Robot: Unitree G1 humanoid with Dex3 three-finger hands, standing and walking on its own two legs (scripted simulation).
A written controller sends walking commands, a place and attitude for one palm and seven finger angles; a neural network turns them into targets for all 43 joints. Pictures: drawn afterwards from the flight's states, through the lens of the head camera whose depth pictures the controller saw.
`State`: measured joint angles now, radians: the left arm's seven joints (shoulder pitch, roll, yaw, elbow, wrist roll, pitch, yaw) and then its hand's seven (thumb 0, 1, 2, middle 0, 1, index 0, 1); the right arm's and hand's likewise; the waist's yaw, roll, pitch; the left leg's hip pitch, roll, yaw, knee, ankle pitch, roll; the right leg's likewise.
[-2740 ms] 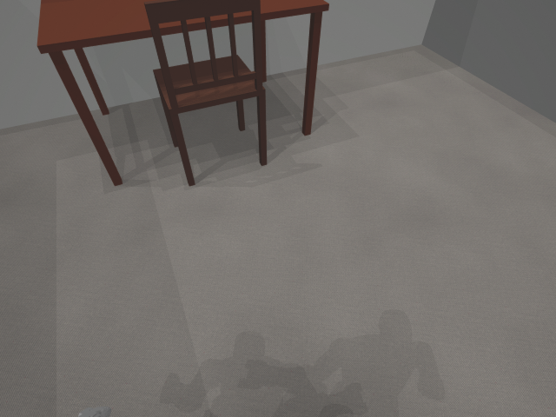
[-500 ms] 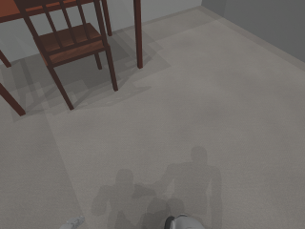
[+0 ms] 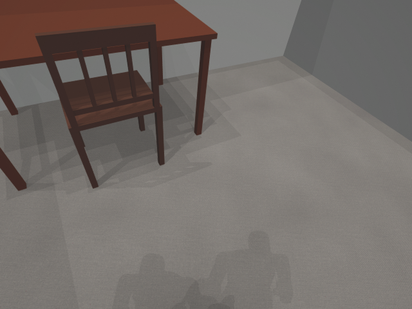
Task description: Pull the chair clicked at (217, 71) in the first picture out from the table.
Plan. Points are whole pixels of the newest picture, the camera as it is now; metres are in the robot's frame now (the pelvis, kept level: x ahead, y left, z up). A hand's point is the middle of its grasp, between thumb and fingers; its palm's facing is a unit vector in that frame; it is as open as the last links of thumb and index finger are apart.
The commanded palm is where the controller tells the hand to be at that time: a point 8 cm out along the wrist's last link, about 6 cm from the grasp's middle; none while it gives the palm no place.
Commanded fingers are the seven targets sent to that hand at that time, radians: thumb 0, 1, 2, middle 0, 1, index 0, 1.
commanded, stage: walk to a spot facing it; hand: left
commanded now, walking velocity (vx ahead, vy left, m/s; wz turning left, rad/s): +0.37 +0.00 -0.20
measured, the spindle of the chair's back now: (109, 75) +0.97 +0.46 -0.10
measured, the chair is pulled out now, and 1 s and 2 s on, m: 0.00 0.00 0.00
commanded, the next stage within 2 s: turn to face it in 0.56 s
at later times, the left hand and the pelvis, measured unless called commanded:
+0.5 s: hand (168, 231) +0.35 +0.11 -0.17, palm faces -0.09 -0.98 -0.20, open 7.4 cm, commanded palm none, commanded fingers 0.00 0.90 0.90 -0.20 -0.30 -0.20 -0.30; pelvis +0.23 -0.06 -0.01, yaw -5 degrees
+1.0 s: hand (151, 213) +0.40 +0.17 -0.18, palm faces +0.16 -0.97 -0.18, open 7.4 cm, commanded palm none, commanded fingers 0.00 0.90 0.90 -0.20 -0.30 -0.20 -0.30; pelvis +0.39 -0.02 +0.00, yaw +6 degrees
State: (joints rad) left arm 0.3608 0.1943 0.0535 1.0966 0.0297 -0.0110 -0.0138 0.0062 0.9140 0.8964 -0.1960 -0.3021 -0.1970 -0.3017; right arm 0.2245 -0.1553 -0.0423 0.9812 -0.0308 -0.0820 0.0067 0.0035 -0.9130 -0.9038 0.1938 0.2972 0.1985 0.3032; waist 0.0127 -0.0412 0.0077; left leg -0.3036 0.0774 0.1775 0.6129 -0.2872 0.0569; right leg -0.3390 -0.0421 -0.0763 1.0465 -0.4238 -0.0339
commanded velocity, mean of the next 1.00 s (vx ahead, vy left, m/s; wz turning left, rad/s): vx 0.21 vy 0.00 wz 0.21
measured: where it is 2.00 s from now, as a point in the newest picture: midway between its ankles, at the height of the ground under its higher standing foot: (210, 272)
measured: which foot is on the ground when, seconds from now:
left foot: down 0.00-0.42, up 0.44-0.82, down 0.84-1.00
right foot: up 0.00-0.40, down 0.42-0.86, up 0.88-1.00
